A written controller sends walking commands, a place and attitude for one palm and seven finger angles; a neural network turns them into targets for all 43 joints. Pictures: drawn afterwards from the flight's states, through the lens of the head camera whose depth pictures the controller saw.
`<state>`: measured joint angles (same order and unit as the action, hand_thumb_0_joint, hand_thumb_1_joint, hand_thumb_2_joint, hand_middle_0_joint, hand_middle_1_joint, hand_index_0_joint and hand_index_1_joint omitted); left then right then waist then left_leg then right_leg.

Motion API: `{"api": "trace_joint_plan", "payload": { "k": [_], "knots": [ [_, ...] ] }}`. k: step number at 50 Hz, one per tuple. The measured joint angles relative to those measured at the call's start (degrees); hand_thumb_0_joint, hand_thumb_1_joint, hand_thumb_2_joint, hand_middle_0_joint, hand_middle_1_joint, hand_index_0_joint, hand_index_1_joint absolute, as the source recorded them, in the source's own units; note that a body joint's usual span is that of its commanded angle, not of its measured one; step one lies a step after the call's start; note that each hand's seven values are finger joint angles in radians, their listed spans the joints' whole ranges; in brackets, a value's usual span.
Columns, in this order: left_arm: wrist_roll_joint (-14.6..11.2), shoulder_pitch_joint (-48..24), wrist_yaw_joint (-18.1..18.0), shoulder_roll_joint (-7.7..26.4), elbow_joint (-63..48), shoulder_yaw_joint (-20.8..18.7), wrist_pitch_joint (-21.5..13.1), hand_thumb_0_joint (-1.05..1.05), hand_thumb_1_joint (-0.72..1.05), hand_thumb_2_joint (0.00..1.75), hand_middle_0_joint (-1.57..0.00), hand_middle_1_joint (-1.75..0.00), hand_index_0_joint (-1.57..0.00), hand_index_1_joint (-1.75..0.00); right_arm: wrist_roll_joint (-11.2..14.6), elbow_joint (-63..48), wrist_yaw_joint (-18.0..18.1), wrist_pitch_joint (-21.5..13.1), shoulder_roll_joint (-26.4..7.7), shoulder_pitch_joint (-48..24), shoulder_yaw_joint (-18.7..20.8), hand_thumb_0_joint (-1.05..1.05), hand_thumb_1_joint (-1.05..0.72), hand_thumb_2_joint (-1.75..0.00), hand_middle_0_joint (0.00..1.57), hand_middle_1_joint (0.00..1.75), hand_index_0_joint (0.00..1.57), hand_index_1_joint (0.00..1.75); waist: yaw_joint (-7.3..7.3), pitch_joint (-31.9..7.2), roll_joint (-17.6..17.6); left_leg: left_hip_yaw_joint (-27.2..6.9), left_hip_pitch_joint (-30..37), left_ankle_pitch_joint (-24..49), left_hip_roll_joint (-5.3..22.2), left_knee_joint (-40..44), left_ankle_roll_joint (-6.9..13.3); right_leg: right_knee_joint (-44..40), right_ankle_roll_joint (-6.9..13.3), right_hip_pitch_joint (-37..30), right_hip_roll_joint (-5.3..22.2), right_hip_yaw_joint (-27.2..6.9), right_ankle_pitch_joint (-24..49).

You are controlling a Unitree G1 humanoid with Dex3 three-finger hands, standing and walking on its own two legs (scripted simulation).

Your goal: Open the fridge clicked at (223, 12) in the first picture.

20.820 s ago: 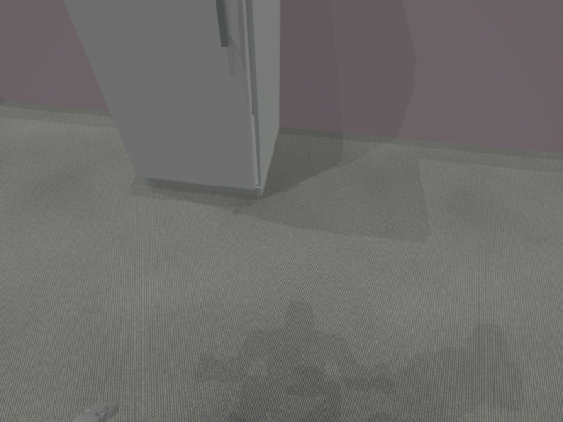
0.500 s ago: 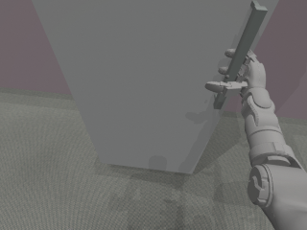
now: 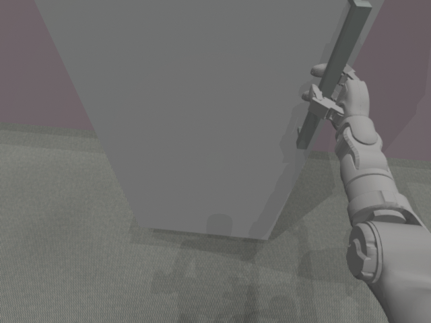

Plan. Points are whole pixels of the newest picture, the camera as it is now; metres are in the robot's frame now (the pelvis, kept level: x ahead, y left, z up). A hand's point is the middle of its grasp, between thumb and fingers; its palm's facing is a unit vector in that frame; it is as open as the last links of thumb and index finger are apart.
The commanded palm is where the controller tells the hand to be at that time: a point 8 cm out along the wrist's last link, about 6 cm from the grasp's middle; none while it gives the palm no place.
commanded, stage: grip the handle and tug to test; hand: right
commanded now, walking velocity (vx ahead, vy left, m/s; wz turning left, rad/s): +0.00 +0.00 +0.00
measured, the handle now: (322, 85) +0.54 -0.13 +0.18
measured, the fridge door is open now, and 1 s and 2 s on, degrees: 0 0 6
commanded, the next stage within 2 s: pull the door a little, standing still in 0.66 s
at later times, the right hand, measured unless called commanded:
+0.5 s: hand (314, 101) +0.48 -0.10 +0.18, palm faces -0.02 +1.00 +0.01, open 5.6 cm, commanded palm +0.43 -0.15 +0.18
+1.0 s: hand (315, 103) +0.47 -0.10 +0.18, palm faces -0.01 +1.00 +0.01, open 5.9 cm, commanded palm +0.42 -0.16 +0.18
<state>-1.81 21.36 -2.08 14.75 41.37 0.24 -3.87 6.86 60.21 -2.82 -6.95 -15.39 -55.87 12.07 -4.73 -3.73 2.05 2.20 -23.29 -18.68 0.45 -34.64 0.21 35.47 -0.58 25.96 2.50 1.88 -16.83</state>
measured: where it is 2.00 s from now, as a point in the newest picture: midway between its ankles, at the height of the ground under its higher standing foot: (212, 305)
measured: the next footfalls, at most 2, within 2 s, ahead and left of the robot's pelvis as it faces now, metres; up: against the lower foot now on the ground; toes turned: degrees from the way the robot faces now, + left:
left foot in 1.76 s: +0.41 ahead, +0.06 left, +0.00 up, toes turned +0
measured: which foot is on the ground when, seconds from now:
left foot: down 0.00-1.00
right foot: down 0.00-1.00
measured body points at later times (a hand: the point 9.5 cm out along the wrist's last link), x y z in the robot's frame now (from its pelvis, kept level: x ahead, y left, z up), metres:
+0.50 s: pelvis +0.01 +0.00 +0.00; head +0.04 +0.01 +0.45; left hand +0.07 +0.26 -0.12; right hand +0.48 -0.16 +0.18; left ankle -0.02 +0.12 -0.73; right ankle +0.01 -0.13 -0.73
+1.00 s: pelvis +0.06 +0.01 +0.01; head +0.07 +0.03 +0.46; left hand +0.19 +0.26 -0.10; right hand +0.47 -0.16 +0.18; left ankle -0.02 +0.12 -0.72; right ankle +0.01 -0.13 -0.72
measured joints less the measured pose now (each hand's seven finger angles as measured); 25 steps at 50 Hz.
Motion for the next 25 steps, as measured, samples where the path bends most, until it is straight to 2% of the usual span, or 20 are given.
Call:
{"api": "trace_joint_plan", "payload": {
  "k": [17, 25],
  "knots": [
    [-0.23, -0.33, -0.05, 0.05, -0.59, -0.18, 0.24, 0.00, 0.90, 0.90, -0.20, -0.30, -0.20, -0.30, 0.09, -3.54, 0.34, 1.28, 0.15, 2.82, 0.55, 0.01, -0.72, -0.81, 0.38, 1.40, 0.38, 1.40, -0.05, -0.07, 0.14, -0.66, 1.13, 0.18, -0.27, 0.84, 0.02, -0.88, -0.01, -1.45, 0.25, 0.64, -0.07],
    [-0.48, -1.17, 0.12, -0.09, -2.14, -0.33, 1.10, 0.00, 0.90, 0.90, -0.20, -0.30, -0.20, -0.30, 0.74, -10.66, 0.35, 3.96, 0.84, 7.84, 1.03, 0.01, -0.74, -0.79, 0.36, 1.40, 0.35, 1.40, 0.25, -0.43, 0.30, -1.54, 2.81, 0.18, -0.50, 2.07, 0.02, -2.33, -0.07, -3.63, 0.45, 1.55, -0.30]
  ]
}}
